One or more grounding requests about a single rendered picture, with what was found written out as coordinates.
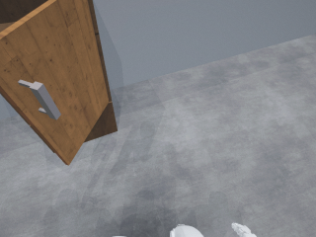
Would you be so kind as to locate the cupboard door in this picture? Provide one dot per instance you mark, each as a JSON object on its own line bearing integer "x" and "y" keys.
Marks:
{"x": 55, "y": 45}

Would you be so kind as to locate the handle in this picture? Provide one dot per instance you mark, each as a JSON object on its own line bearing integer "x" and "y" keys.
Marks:
{"x": 48, "y": 105}

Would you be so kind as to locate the right robot hand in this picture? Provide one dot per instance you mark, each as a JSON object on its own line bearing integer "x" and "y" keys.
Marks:
{"x": 242, "y": 231}

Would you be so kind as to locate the right robot thigh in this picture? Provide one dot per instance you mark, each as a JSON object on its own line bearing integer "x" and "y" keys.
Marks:
{"x": 185, "y": 231}

